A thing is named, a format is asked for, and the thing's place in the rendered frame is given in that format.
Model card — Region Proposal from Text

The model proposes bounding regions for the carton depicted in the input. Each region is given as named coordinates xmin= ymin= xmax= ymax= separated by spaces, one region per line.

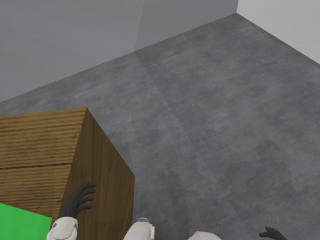
xmin=0 ymin=203 xmax=52 ymax=240

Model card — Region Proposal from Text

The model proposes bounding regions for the pedestal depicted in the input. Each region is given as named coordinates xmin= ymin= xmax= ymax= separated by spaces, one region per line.
xmin=0 ymin=107 xmax=135 ymax=240

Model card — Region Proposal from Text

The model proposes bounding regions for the left robot forearm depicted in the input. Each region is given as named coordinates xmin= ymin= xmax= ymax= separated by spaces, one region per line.
xmin=46 ymin=216 xmax=78 ymax=240

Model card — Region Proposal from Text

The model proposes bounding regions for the left robot thigh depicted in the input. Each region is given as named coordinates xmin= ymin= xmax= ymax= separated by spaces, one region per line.
xmin=123 ymin=221 xmax=155 ymax=240

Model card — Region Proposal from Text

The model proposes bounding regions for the right robot hand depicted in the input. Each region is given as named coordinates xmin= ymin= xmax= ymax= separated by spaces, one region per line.
xmin=259 ymin=226 xmax=287 ymax=240

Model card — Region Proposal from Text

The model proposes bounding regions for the left robot shin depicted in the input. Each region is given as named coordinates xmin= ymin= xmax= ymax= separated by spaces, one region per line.
xmin=138 ymin=218 xmax=149 ymax=223

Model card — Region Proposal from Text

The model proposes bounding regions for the left robot hand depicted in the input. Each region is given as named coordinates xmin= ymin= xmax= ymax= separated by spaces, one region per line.
xmin=60 ymin=181 xmax=97 ymax=219

